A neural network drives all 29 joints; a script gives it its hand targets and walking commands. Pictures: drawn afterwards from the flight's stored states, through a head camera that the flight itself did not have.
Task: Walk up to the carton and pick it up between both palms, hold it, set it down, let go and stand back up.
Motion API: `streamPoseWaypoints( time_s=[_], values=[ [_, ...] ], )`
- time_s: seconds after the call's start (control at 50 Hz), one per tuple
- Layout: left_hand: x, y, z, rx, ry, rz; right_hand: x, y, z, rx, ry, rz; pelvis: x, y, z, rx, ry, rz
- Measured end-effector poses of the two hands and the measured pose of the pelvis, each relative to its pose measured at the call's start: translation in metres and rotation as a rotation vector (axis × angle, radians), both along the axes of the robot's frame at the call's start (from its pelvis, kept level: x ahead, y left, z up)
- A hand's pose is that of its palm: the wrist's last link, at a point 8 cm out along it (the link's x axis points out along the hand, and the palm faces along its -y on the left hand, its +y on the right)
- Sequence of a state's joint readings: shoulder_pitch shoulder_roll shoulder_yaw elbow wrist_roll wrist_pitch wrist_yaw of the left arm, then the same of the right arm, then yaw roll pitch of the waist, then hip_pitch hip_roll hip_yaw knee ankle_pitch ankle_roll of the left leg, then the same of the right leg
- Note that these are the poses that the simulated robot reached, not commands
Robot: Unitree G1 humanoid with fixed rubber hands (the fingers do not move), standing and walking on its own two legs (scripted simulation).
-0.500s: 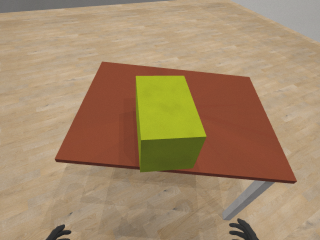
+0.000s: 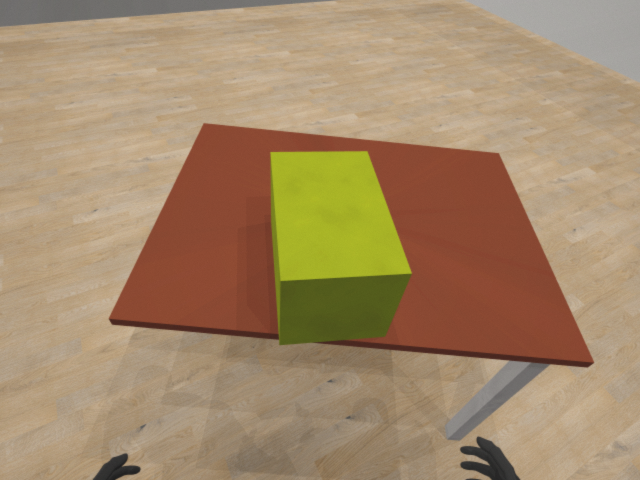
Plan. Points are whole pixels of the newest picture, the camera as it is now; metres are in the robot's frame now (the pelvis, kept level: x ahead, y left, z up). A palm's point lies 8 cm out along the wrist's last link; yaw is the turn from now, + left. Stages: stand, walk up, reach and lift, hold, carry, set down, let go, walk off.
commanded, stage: stand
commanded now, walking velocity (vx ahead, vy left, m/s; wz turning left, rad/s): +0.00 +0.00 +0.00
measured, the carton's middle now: (326, 241) +0.52 +0.01 -0.07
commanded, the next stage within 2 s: none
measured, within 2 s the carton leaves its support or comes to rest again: neither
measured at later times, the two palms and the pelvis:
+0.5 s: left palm out of the picture +0.07 +0.27 -0.12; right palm out of the picture +0.13 -0.24 -0.09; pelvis +0.00 +0.00 +0.00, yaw +0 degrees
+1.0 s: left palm out of the picture +0.07 +0.28 -0.12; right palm out of the picture +0.12 -0.25 -0.09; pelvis +0.00 +0.00 +0.00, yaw +0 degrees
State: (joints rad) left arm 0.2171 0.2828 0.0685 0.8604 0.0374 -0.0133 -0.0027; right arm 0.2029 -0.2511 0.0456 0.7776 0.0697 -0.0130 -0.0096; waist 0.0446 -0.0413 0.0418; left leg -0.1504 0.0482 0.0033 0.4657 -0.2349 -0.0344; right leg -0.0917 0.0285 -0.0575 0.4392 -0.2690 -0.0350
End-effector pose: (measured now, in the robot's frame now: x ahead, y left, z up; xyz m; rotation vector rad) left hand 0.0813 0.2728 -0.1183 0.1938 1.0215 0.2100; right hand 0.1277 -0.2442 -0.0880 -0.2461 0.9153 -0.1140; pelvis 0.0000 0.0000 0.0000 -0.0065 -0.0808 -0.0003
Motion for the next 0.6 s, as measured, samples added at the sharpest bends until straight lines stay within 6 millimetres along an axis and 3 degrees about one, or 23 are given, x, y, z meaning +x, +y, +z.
streamPoseWaypoints(
  time_s=[0.6],
  values=[
    [-0.0084, 0.0015, 0.0015, 0.010, 0.021, 0.007, -0.0023, -0.0015, -0.0007, 0.004, -0.001, 0.001, -0.0026, -0.0010, 0.0012, 0.002, -0.003, 0.000]
  ],
)
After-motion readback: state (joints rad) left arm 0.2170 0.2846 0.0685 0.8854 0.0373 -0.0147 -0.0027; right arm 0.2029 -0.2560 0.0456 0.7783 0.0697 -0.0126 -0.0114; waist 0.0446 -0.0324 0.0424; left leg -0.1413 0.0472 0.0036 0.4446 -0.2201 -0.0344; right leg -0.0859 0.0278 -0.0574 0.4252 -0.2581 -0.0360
